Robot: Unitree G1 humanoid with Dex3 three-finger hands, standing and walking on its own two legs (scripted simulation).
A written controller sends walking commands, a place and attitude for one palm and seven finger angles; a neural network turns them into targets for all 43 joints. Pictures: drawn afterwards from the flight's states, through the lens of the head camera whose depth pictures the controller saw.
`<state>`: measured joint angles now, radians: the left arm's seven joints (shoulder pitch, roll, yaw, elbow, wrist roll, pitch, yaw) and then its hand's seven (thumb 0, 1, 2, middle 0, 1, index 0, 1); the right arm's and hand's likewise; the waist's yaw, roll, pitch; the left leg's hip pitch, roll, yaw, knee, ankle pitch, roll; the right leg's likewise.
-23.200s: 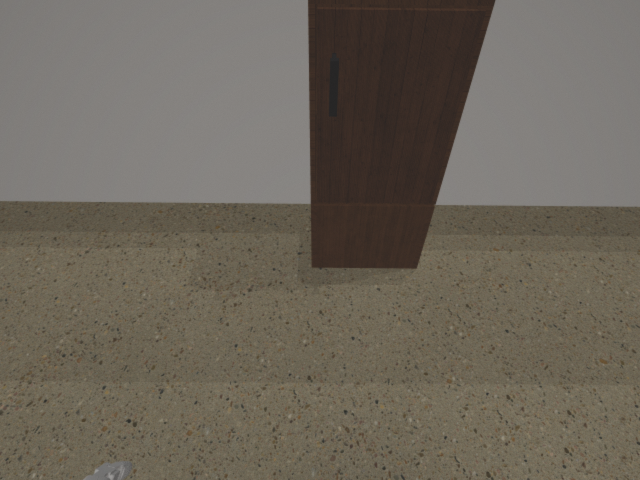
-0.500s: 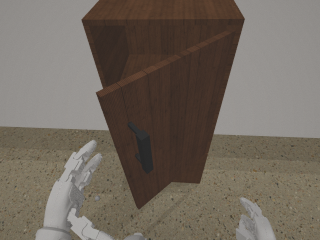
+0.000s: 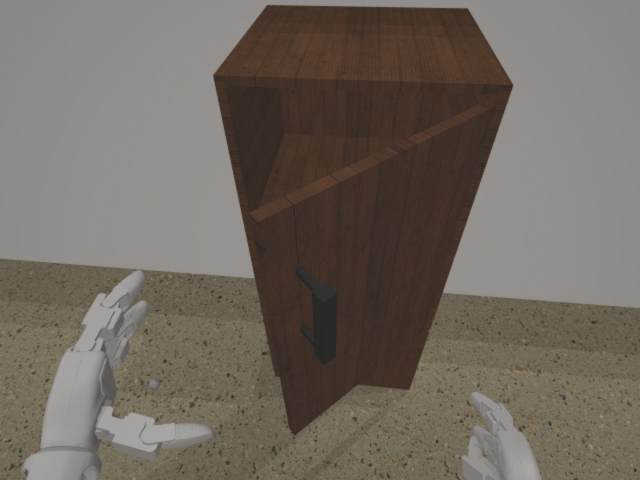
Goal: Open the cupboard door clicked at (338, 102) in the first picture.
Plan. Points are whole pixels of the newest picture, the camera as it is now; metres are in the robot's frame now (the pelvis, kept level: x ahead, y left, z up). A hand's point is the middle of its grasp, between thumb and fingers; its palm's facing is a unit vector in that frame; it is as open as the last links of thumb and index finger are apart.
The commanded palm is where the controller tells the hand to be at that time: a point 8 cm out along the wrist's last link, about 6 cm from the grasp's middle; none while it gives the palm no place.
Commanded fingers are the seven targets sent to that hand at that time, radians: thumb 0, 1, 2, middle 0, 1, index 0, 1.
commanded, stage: draw the hand back to the body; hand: left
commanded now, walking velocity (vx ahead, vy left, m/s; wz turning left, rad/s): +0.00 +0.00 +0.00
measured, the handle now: (315, 316) +0.31 +0.04 +0.06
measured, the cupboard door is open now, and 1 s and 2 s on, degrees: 44 44 44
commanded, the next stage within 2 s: step back with the hand held close in 0.90 s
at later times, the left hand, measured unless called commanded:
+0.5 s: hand (87, 309) +0.22 +0.25 +0.17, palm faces +0.41 -0.82 -0.40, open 9.3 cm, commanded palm +0.18 +0.30 +0.20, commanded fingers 0.00 0.90 0.90 -0.20 -0.30 -0.20 -0.30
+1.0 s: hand (111, 306) +0.22 +0.22 +0.18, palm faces +0.42 -0.82 -0.40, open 7.4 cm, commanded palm +0.18 +0.27 +0.20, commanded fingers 0.00 0.90 0.90 -0.20 -0.30 -0.20 -0.30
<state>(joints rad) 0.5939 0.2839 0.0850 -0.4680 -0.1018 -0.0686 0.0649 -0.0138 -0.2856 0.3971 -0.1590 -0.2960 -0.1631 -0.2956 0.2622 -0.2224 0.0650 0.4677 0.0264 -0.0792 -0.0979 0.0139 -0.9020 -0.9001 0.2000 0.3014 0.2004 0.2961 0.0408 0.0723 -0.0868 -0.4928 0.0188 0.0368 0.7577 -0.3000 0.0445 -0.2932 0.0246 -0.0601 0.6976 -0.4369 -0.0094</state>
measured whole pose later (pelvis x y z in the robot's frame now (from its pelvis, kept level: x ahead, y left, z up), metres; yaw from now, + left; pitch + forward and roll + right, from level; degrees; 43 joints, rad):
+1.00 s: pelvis +0.03 -0.03 +0.03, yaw -1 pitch -3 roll +0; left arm 0.48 0.35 0.32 -0.39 -0.09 -0.07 0.11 0.01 0.89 0.90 -0.21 -0.30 -0.21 -0.30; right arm 0.19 -0.24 0.01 0.62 0.01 -0.06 -0.08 0.01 -0.90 -0.90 0.20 0.30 0.20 0.30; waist 0.06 0.07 0.01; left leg -0.18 0.02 0.06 0.43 -0.19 0.01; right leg 0.01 0.04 -0.03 0.36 -0.31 -0.04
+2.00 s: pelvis -0.16 +0.06 +0.01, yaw -1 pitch -3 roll -4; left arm 0.45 0.42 0.40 -0.51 -0.05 -0.18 0.17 0.01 0.89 0.90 -0.21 -0.30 -0.21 -0.30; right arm 0.16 -0.20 0.00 0.62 -0.01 -0.08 -0.08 0.01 -0.90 -0.90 0.20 0.30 0.20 0.30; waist 0.03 0.02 0.06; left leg -0.41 -0.02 0.06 0.54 -0.09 0.11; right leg -0.32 0.07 0.06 0.74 -0.40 0.02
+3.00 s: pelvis -0.30 +0.06 +0.03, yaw -6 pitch -2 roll +3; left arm 0.50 0.30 0.34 -0.33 -0.02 -0.21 0.16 0.01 0.89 0.90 -0.21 -0.30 -0.21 -0.30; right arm 0.21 -0.27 -0.04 0.69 0.00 -0.13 -0.08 0.02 -0.90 -0.90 0.20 0.30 0.20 0.30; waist 0.02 0.03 0.03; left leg -0.45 0.02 0.04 0.91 -0.27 0.00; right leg -0.14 -0.02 -0.07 0.49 -0.31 -0.05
